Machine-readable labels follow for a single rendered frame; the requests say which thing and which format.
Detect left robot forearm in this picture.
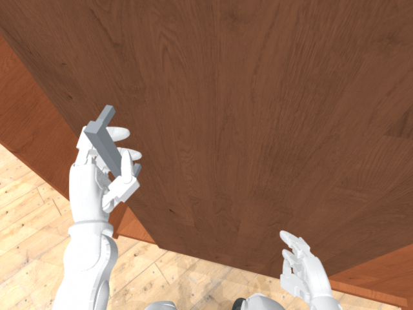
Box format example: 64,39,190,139
52,220,118,310

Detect right robot shin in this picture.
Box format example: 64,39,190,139
249,293,265,298

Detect right robot forearm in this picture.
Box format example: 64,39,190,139
309,296,343,310

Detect wardrobe door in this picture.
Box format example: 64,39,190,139
328,244,413,299
0,0,413,279

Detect handle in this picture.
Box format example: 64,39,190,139
83,105,141,178

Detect left robot hand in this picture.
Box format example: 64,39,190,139
69,126,142,223

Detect robot right thigh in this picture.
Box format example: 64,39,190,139
241,296,285,310

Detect right robot hand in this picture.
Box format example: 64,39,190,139
280,231,333,306

